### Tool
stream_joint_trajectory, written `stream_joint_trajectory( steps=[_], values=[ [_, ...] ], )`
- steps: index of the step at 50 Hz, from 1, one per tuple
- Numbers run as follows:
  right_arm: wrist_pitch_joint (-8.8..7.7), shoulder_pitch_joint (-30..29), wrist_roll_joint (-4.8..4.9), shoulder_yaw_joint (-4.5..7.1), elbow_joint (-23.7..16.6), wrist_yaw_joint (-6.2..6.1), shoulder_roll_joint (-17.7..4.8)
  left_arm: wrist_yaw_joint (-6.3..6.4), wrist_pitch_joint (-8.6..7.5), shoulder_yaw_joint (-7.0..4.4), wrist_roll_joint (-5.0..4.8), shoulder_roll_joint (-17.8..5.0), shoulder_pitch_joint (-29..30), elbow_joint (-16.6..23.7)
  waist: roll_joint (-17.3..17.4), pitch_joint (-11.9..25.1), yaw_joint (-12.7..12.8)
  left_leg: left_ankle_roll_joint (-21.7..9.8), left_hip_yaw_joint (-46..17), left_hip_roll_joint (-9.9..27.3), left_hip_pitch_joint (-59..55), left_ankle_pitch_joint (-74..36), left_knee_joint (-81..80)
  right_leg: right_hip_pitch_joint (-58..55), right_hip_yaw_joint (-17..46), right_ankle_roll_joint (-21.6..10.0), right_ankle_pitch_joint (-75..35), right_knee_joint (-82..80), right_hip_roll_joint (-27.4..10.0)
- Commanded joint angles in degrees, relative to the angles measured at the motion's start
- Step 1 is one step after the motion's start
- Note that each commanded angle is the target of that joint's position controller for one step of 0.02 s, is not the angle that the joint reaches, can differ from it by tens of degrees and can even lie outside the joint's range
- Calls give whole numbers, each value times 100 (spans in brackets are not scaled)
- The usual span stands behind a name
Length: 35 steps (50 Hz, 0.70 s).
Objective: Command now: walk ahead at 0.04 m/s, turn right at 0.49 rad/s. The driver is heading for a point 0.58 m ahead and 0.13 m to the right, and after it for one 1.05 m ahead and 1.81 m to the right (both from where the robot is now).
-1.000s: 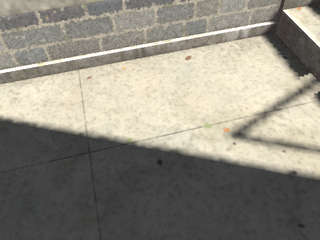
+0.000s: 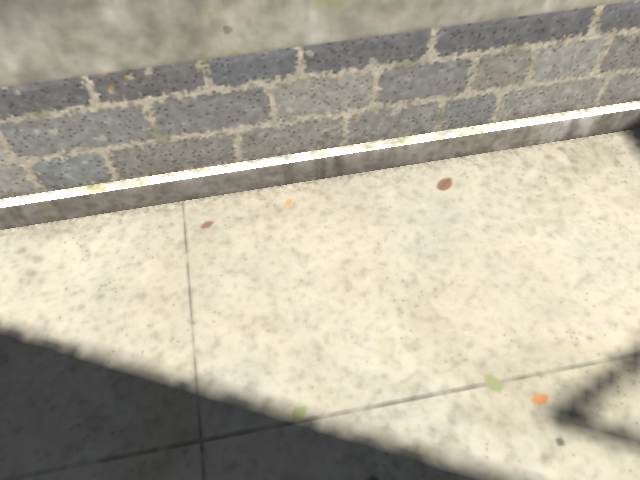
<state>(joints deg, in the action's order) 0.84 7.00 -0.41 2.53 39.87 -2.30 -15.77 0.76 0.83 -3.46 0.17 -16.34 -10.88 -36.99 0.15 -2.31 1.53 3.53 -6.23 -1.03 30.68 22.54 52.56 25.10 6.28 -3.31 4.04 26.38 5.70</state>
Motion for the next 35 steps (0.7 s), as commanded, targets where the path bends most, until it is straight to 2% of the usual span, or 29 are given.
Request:
stream_joint_trajectory(
  steps=[1, 5, 7, 8, 9, 10, 11, 12, 13, 14, 16, 19, 25, 29, 30, 31, 32, 33, 34, 35],
  values=[
    [-53, 386, 15, 136, -187, -23, -436, 101, 9, -310, -37, -969, 181, 493, -828, 1108, -123, 58, 104, -122, -582, -339, -575, -654, 1696, -882, 755, -899, -1267],
    [-173, 350, 74, 193, -193, 52, -491, 119, 123, -332, -57, -934, 158, 537, -1003, 994, -80, -90, 113, -189, -889, -401, -1539, -785, 2128, -736, 1160, -788, -1226],
    [-237, 655, 85, 256, -81, 99, -531, 139, 183, -327, -123, -875, 192, 550, -969, 925, -276, -288, 228, -137, -1622, -964, -2692, -539, 2066, -496, 1290, -523, -972],
    [-243, 832, 4, 353, -76, 80, -854, 141, 188, -277, -124, -693, 61, 558, -519, 953, -264, -573, -363, 644, -2211, -949, -3119, -22, 1754, -215, 1922, 53, -662],
    [-191, 867, -176, 471, -56, 56, -1350, 122, 144, -235, -143, -498, 227, 763, 1200, 693, -171, -1332, -1836, 1762, -2384, -540, -3663, 1243, 443, 123, 2839, 1355, 238],
    [-222, 671, -306, 458, -190, 74, -1238, 94, 41, -319, -59, -805, 162, 781, 1583, 648, -217, -1834, -2723, 2421, -2079, -6, -4003, 1579, 253, 318, 2812, 2702, 10],
    [-251, 351, -240, 371, -332, 23, -942, 61, 21, -395, -78, -1000, 77, 654, 1166, 559, -116, -1700, -2345, 2196, -2022, 515, -3987, 1654, 325, 360, 2284, 3285, -219],
    [-264, 171, -91, 333, -361, -24, -790, 44, 48, -411, -75, -983, -93, 501, 982, 471, -36, -1386, -1813, 1819, -2103, 640, -3957, 1745, 184, 436, 1894, 3556, -264],
    [-280, 173, 11, 314, -357, -60, -742, 42, 66, -399, -40, -893, -193, 417, 886, 455, -70, -1217, -1515, 1657, -2344, 564, -3915, 1936, 80, 518, 1603, 3908, -331],
    [-296, 325, 40, 286, -323, -82, -710, 7, 61, -350, -40, -736, -177, 406, 782, 376, -167, -1196, -1259, 1605, -2406, 384, -3957, 2071, -5, 574, 1426, 4208, -417],
    [-341, 656, 0, 284, -259, -82, -720, -45, 14, -283, -90, -572, 55, 515, 741, 262, -351, -1177, -840, 1501, -2518, 323, -4123, 2200, -256, 647, 1118, 4233, -546],
    [-398, 1073, -23, 322, -143, -50, -811, -80, -62, -229, -119, -474, 471, 697, 788, 118, -618, -1270, -573, 1597, -2860, 174, -4270, 2351, -303, 724, 878, 3596, -709],
    [-462, 1082, 54, 452, -1, 62, -1130, -234, -147, -126, -140, -304, 737, 840, 866, -42, -657, -1287, 201, 1798, -2554, -386, -4360, 1366, -640, 550, 877, 2049, -938],
    [-458, 1062, 184, 515, 125, 182, -1259, -314, -130, -121, -161, -367, 761, 881, 820, -119, -589, -1225, 526, 1923, -2445, -473, -4131, 620, -906, 222, 1284, 1352, -922],
    [-435, 1022, 219, 528, 156, 207, -1286, -324, -123, -133, -163, -395, 668, 863, 770, -105, -495, -1184, 605, 1956, -2412, -557, -3972, 355, -1017, 106, 1310, 1118, -856],
    [-409, 895, 254, 531, 169, 217, -1311, -324, -120, -170, -150, -424, 359, 763, 676, -8, -251, -1085, 822, 1887, -2230, -998, -3577, -242, -1217, -30, 1139, 711, -679],
    [-408, 909, 233, 493, 188, 215, -1215, -295, -108, -291, -142, -608, -215, 556, 489, 306, 28, -932, 1182, 1674, -1902, -1937, -2718, -1256, -1381, -168, 1041, 486, -372],
    [-430, 990, 130, 388, 174, 209, -923, -236, -88, -502, -187, -1006, -1200, 293, -82, 901, 462, -634, 1673, 1288, -1207, -2361, -1020, -2728, -852, -404, 1067, 314, -482],
    [-536, 820, -134, 180, -349, 215, -354, -154, -122, -646, -200, -1887, -1640, 324, -2024, 1103, 392, -77, 1704, 364, 1301, 518, 1434, -4168, 2378, -1353, 1647, -406, -2112],
    [-741, 493, 34, 209, -440, 222, -606, -197, -276, -523, -185, -1619, -1674, 467, -1548, 1545, 607, -102, 383, 87, 2279, 947, 2380, -4353, 3999, -1904, 2475, -1296, -2596]
  ],
)
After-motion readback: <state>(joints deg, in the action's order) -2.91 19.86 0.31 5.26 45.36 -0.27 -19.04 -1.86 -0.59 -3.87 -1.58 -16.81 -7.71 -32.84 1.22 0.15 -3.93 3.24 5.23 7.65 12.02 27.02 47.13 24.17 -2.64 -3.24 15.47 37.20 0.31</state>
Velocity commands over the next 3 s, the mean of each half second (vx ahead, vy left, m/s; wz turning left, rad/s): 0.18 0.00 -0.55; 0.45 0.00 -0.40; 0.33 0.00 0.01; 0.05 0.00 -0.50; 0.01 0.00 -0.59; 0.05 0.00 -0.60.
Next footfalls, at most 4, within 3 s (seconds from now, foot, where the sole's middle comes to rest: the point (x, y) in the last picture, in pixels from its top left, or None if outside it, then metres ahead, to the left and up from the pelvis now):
0.16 left None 0.10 0.15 -0.77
0.66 right None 0.14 -0.17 -0.77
1.16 left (433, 423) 0.55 -0.17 -0.77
1.66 right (559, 415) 0.57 -0.43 -0.77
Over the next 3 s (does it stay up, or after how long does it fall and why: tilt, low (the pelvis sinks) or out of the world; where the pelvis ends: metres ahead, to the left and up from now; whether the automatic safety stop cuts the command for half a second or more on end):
stays up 0.55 -0.30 0.00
